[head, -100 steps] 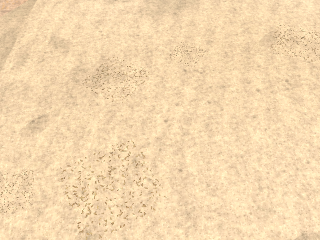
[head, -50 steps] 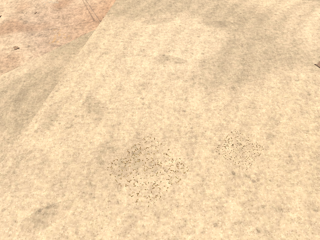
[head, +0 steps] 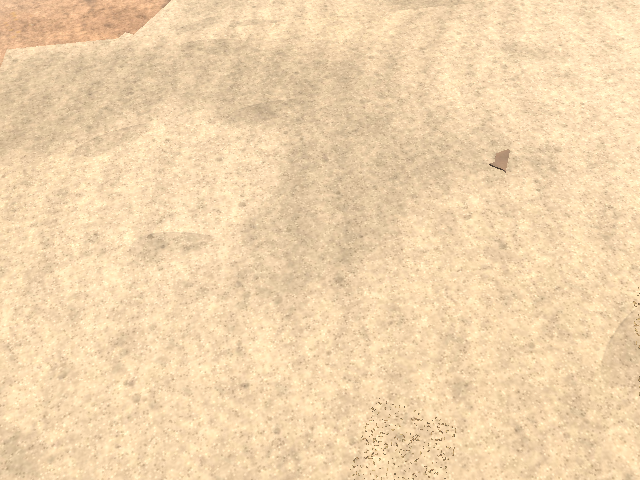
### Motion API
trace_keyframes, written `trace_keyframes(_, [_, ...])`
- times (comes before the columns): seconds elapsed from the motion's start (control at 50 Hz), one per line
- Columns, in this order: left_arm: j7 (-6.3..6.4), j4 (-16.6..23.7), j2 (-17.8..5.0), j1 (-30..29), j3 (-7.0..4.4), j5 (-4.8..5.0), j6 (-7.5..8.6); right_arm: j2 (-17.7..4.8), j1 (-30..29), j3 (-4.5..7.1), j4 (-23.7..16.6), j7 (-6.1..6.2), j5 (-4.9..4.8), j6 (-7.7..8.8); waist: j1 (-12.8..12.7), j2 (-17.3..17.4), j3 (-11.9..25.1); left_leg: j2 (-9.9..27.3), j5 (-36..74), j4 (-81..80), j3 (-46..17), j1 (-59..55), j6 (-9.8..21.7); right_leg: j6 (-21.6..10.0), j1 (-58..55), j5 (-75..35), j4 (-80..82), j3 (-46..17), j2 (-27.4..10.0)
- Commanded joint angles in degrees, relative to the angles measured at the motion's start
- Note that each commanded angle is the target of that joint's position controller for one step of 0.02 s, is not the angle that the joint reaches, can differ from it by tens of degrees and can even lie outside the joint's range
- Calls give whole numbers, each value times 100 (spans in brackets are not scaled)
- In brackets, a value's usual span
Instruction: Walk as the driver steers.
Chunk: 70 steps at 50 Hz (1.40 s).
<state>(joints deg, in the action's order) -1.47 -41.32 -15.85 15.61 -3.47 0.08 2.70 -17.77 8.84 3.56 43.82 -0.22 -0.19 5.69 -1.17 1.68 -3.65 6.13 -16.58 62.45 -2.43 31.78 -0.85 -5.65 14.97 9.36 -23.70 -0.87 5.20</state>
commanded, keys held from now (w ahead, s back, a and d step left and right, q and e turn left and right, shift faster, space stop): w+q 0.16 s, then q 0.54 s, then w+q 0.08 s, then w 0.22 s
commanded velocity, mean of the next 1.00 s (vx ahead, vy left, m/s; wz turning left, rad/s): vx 0.26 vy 0.00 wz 0.35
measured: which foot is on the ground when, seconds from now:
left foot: up 0.00-0.30, down 0.32-0.80, up 0.82-1.00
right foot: down 0.00-0.32, up 0.34-0.78, down 0.80-1.00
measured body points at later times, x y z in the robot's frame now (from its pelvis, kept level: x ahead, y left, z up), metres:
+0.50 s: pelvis +0.25 +0.06 -0.01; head +0.30 +0.08 +0.43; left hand +0.33 +0.36 -0.13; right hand +0.45 -0.18 -0.11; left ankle +0.33 +0.15 -0.74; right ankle +0.23 -0.09 -0.66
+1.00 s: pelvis +0.38 +0.05 +0.01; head +0.40 +0.03 +0.46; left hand +0.31 +0.33 -0.09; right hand +0.65 -0.12 -0.09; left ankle +0.35 +0.20 -0.68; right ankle +0.41 -0.07 -0.74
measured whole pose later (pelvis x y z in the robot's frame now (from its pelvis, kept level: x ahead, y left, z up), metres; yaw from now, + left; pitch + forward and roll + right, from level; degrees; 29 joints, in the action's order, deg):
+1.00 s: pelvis +0.38 +0.05 +0.01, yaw +26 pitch +2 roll +1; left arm 1.2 -43.6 -15.2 19.8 -3.0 -0.1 3.4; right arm -18.1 11.3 3.9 38.4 -0.2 -0.4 0.9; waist -3.3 2.2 2.3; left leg -1.4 -15.3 54.4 -3.9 31.9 -0.8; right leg -0.4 10.3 13.7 -21.6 -2.6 -0.9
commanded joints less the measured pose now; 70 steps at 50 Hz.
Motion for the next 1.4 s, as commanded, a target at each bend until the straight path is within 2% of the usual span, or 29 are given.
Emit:
trace_keyframes(0.02, [89, 342, -807, -145, -182, -34, 192, -406, 289, 101, -147, 5, 20, -91, 144, -444, 532, 227, 769, -526, -4, 446, -153, -1006, -573, -1660, 1317, -1175, -1547])
trace_keyframes(0.16, [149, -78, -919, 193, -162, -46, 243, -221, -678, -29, -349, -140, -108, -48, -321, -469, 10, -17, 2715, -2580, 157, 431, -12, -586, -902, -978, 1709, -243, -1516])
trace_keyframes(0.22, [179, -261, -884, 215, -154, -70, 152, -208, -844, -42, -466, -262, -57, -7, -352, -372, -103, -247, 2527, -3086, 209, 413, 154, -463, -1397, -2231, 1266, 105, -1629])
trace_keyframes(0.28, [288, -249, -1045, 0, -204, -12, 11, -461, -414, 68, -489, -378, 9, 10, -60, -638, 315, -609, 1723, -3164, 454, -20, 376, -225, -1928, -4121, 265, 214, -1695])
trace_keyframes(0.32, [382, -154, -1027, -189, -187, 1, -100, -824, 757, 266, -228, -337, 35, 6, 552, -514, 955, -957, 2072, -3614, 601, -1427, 606, 125, -1692, -4661, -1556, 478, -1345])
trace_keyframes(0.34, [406, -4, -832, 13, -97, -142, -81, -1253, 1282, 354, -244, -244, 75, -23, 657, 274, 1650, 53, 4115, -3410, -727, -3020, 1028, 461, -495, -2549, -3362, 622, -951])
trace_keyframes(0.36, [280, 70, -189, 960, 95, -252, 2, -1558, 1040, 343, -407, -225, 129, -33, -36, 1481, 2501, 1574, 5665, -3210, -3290, -5048, 2390, 884, 1761, 3007, -5468, 120, 204])
trace_keyframes(0.38, [192, -65, -794, 692, 19, -117, 66, -1107, 1126, 289, -511, -204, 47, -117, 467, 579, 3110, 1406, 4570, -3566, -3381, -5077, 2366, 826, 1958, 2825, -5901, -728, -55])
trace_keyframes(0.4, [168, 143, -939, 64, -32, 69, 75, -926, 747, 241, -635, -164, 4, -183, 512, 382, 2332, 1141, 3785, -3769, -2695, -4407, 2117, 752, 2295, 2410, -5750, -684, -318])
trace_keyframes(0.42, [218, 199, -919, -240, -30, 44, 43, -777, 454, 201, -666, -120, -59, -265, 403, -174, 1661, 881, 3112, -4011, -2273, -3543, 1859, 755, 2360, 2027, -5360, -536, -537])
trace_keyframes(0.46, [296, 284, -932, -343, -78, -36, -113, -707, 169, 164, -772, -44, 8, -376, 110, -25, 988, 563, 2471, -4434, -1963, -2064, 1713, 798, 1843, 1636, -4636, -511, -721])
trace_keyframes(0.56, [420, 202, -632, -78, -25, -106, -197, -951, 78, 285, -873, 77, 23, -480, -20, 307, 1228, 241, 2993, -4349, -1567, -1488, 1638, 1083, 1335, 1136, -3190, -385, -566])
trace_keyframes(0.72, [333, 402, -652, -667, -71, -4, -95, -895, 58, 299, -995, 200, -40, -766, 228, 693, 1126, -5, 455, -4218, -2315, -1583, 1268, 1041, 953, 715, -1558, -542, -363])
trace_keyframes(0.78, [280, 319, -705, -318, -152, 65, 24, -717, -30, 223, -1045, 184, -94, -794, -64, 659, 959, -354, -1099, -3920, -2463, -1039, 995, 729, -274, 347, 3, -396, -468])
trace_keyframes(0.8, [312, 302, -1005, 11, -222, -31, 39, -376, 144, 110, -1043, 173, -54, -770, -97, 14, 1154, -707, -1878, -2920, -1945, -439, 677, 353, -1055, 906, 355, -1228, -1470])
trace_keyframes(0.82, [297, 199, -1471, 265, -331, -225, 2, -175, 70, 58, -1260, 149, -87, -680, -19, -1483, 871, -1543, -1910, -1710, -658, 811, 433, -378, -1321, 2085, 956, -2915, -2381])
trace_keyframes(0.84, [247, 236, -1389, 182, -335, -268, 68, -542, -52, 139, -1307, 134, -23, -552, -70, -1559, 504, -1109, -1508, -793, -781, 1293, 316, -779, -1067, 2761, 1238, -3794, -2693])
trace_keyframes(0.86, [265, 295, -1081, 7, -262, -168, 103, -759, 0, 213, -1186, 115, -27, -510, -15, -1178, 345, -953, -1090, -472, -826, 1335, 253, -694, -964, 2812, 1168, -3329, -2504])
trace_keyframes(0.9, [292, 245, -819, -27, -179, -6, 117, -615, 194, 197, -965, 78, 12, -492, -1, -979, 277, -832, -496, -272, -641, 1376, 59, -400, -1126, 2316, 1175, -2534, -2051])
trace_keyframes(0.94, [299, 137, -788, 182, -152, -17, 146, -414, 9, 141, -966, 8, -5, -401, -110, -941, 151, -721, 21, -367, -350, 1264, -5, -370, -1017, 1621, 1308, -1962, -1836])
trace_keyframes(1.08, [211, -91, -1092, 629, -226, 103, 89, -93, -870, -17, -1195, -122, -78, -141, -416, -1148, 91, -672, 450, -2735, 342, -336, -95, -477, -476, 314, 1269, -1208, -1624])
trace_keyframes(1.14, [183, -134, -1160, 649, -241, 179, 30, -297, -555, 68, -1102, -158, -148, -48, -121, -1101, 164, -736, 780, -3551, 301, -1289, 44, -431, -285, 359, 1007, -1509, -1759])
trace_keyframes(1.18, [183, -127, -896, 583, -157, 151, 35, -521, 249, 198, -865, -72, -125, -39, 338, -924, 528, -604, 888, -3885, 183, -2810, 250, -131, 235, 23, 292, -1330, -1454])
trace_keyframes(1.2, [159, -7, -479, 394, -22, 66, 79, -821, 1145, 291, -752, 10, -26, -44, 804, -367, 1164, 330, 566, -3954, -755, -4121, 550, 177, 978, 470, -1217, -917, -1014])
trace_keyframes(1.22, [211, 254, -62, 720, 103, 105, 195, -1446, 1659, 445, -623, 25, 72, -132, 758, 1360, 1770, 1706, -580, -4407, -2809, -5194, 1306, 486, 2562, 1993, -3034, -164, -457])
trace_keyframes(1.24, [244, 208, -666, 594, -56, 224, 235, -1062, 1728, 368, -526, -2, 66, -118, 863, 1077, 1466, 1770, -1537, -4719, -3446, -4739, 1552, 532, 3082, 2272, -4094, -573, -649])
trace_keyframes(1.26, [224, 221, -879, 408, -145, 274, 229, -738, 1427, 253, -514, -11, 24, -93, 732, 911, 866, 1563, -1523, -4806, -2817, -4315, 1402, 474, 3362, 1805, -4445, -676, -839])
trace_keyframes(1.32, [182, 147, -614, 195, -148, 170, 112, -228, 699, 105, -483, -28, 75, -38, 356, 667, 167, 947, 192, -5195, -1247, -3218, 1099, 506, 3046, 774, -4211, -607, -1164])
trace_keyframes(1.4, [109, 280, -278, -16, -68, 135, -6, -320, 589, 178, -308, -5, 73, 49, 187, 355, 64, 863, 1759, -5425, -208, -2829, 1138, 639, 2915, 113, -3671, -496, -1188])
